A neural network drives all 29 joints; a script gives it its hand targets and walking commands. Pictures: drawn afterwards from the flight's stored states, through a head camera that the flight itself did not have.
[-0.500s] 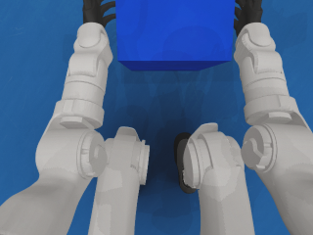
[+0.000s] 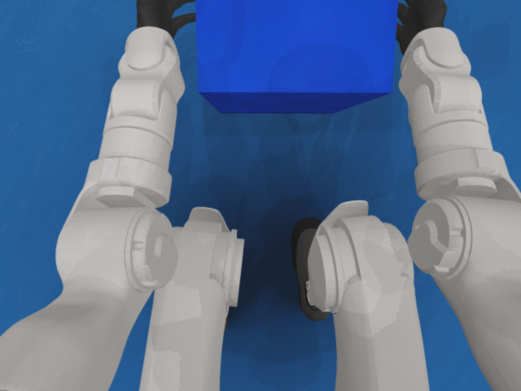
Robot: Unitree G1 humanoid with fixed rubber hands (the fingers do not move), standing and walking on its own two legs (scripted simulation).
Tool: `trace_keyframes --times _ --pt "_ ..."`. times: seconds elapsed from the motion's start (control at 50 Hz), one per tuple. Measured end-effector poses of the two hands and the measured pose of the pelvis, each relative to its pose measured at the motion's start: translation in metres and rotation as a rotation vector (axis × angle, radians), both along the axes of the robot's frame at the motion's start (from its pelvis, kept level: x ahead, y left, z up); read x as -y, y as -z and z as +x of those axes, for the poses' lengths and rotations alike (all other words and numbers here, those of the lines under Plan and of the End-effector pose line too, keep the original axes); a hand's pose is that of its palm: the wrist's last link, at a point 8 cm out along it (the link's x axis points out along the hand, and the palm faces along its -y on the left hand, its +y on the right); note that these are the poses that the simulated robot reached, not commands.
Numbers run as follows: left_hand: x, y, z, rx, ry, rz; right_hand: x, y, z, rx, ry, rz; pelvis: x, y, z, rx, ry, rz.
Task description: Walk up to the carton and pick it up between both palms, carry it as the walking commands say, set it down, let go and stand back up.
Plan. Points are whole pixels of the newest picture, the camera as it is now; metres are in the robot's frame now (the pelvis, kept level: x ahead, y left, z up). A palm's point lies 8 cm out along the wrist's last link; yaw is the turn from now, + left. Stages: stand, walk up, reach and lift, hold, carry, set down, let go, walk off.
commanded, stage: set down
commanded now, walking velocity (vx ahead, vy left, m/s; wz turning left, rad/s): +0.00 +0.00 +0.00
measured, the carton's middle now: (284, 32) +0.55 -0.05 -0.23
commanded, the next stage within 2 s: none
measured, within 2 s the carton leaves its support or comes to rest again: neither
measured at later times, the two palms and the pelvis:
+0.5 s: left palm (147, 51) +0.52 +0.13 -0.18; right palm (428, 59) +0.50 -0.23 -0.18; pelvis -0.01 -0.01 +0.01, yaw +0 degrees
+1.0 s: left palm (119, 25) +0.53 +0.14 -0.12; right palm (455, 39) +0.51 -0.23 -0.13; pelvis -0.03 -0.01 +0.02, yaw +0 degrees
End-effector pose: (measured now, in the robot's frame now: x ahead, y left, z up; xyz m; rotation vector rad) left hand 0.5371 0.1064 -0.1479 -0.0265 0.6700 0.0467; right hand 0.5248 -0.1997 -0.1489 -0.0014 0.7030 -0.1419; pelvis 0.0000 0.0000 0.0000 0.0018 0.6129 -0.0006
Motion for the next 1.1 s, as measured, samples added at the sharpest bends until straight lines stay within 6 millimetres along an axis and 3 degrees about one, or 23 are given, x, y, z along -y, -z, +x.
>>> trace_keyframes --times 0.24,0.36,0.44,0.54,0.76,0.8,0.92,1.1 --pt "-0.001 0.001 0.001 0.008 0.049 0.042 0.001 0.004 -0.001 0.021 -0.004 -0.007 0.0 0.0 -0.003 0.014 -0.004 0.001" --pt "-0.003 0.026 -0.018 -0.082 0.067 0.074 0.003 0.028 -0.022 -0.088 -0.008 -0.05 0.004 -0.005 -0.006 0.02 -0.001 0.009" --pt "-0.012 0.042 -0.024 -0.084 0.053 0.093 0.021 0.035 -0.026 -0.067 0.047 -0.066 0.007 -0.009 -0.011 0.07 0.002 0.009" --pt "-0.028 0.029 -0.012 -0.004 0.006 0.09 0.031 0.035 -0.026 -0.04 0.061 -0.054 0.011 -0.004 -0.013 0.084 0.008 0.008" --pt "-0.03 0.028 -0.012 -0.041 -0.004 0.078 0.031 0.025 -0.015 -0.018 0.05 -0.046 0.014 0.004 -0.02 0.106 0.002 0.014" --pt "-0.031 0.023 -0.011 -0.015 -0.008 0.074 0.031 0.025 -0.017 -0.023 0.05 -0.045 0.014 0.004 -0.021 0.109 0.003 0.016" --pt "-0.034 -0.004 -0.004 0.018 0.007 0.096 0.035 -0.001 -0.014 0.044 0.072 -0.027 0.012 -0.005 -0.024 0.113 0.012 0.009" --pt "-0.043 -0.059 -0.004 0.015 -0.024 0.122 0.033 -0.047 -0.02 0.044 0.05 -0.034 0.011 -0.048 -0.026 0.109 0.009 0.028"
